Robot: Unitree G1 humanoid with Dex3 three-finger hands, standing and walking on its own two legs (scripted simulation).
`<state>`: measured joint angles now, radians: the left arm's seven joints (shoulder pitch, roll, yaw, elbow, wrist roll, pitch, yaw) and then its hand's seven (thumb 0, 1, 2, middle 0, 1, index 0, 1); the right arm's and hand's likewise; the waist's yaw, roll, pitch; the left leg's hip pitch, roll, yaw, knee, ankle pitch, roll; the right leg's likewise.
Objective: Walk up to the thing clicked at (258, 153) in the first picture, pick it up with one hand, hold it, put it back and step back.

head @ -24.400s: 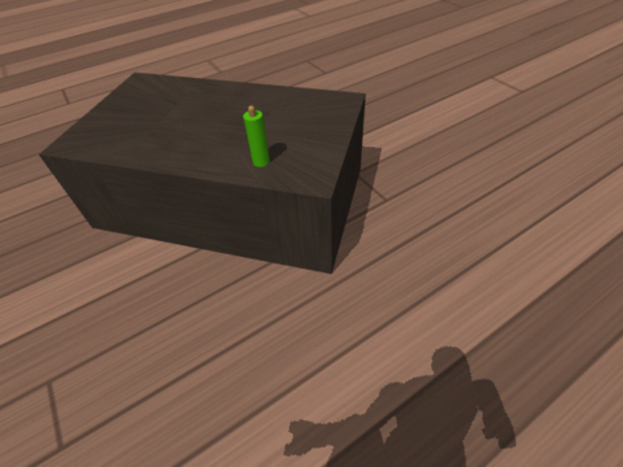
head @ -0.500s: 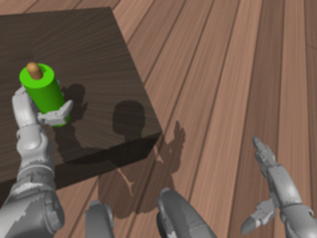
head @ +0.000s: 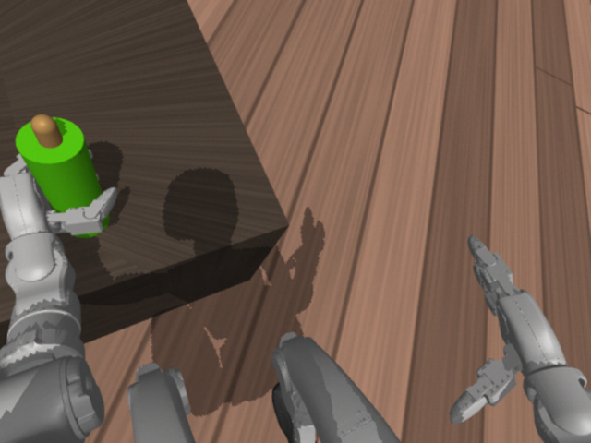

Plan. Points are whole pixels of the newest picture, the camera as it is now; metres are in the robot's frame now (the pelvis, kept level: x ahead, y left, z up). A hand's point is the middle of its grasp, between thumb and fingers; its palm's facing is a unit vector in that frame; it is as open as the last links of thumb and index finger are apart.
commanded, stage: lower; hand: left
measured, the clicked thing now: (68, 179) +0.50 +0.18 -0.05
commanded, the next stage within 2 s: loosen in 0.08 s
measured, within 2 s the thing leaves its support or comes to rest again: rests again in 1.16 s
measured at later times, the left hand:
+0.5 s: hand (77, 182) +0.51 +0.17 -0.06, palm faces +0.12 -0.99 -0.02, open 9.3 cm
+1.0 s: hand (69, 166) +0.53 +0.18 -0.06, palm faces +0.14 -0.99 -0.02, open 16.4 cm
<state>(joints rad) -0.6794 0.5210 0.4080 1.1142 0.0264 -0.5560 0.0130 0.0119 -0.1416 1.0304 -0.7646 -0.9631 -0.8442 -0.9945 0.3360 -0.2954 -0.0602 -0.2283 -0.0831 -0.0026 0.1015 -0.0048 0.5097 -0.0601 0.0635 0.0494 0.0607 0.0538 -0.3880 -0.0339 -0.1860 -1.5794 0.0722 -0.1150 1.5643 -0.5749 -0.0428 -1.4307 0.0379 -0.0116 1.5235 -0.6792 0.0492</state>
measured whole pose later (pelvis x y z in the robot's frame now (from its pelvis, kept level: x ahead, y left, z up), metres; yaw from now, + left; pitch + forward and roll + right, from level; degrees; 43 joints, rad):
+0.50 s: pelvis -0.01 +0.00 -0.01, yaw +0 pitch +33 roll -6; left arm -0.73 0.53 0.42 1.12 0.03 -0.59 0.02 0.01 -0.14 0.70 -0.78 -0.81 -0.82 -0.81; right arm 0.35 -0.31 -0.07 -0.26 -0.07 0.00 0.11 0.00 0.51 -0.05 0.07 0.05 0.06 0.05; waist -0.39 -0.02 -0.19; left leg -1.62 0.06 -0.12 1.61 -0.58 -0.04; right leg -1.47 0.03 -0.01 1.57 -0.69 0.05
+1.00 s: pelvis -0.02 +0.00 -0.02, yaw -1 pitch +34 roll -6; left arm -0.87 0.62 0.47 1.26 0.07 -0.58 0.01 -0.01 -0.54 0.10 -0.26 -0.21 -0.28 -0.20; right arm 0.37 -0.31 -0.06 -0.34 -0.08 0.03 0.12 -0.01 0.52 -0.05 0.07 0.05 0.06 0.05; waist -0.42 -0.02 -0.17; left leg -1.66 0.07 -0.12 1.62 -0.55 -0.04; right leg -1.52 0.05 -0.01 1.58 -0.66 0.06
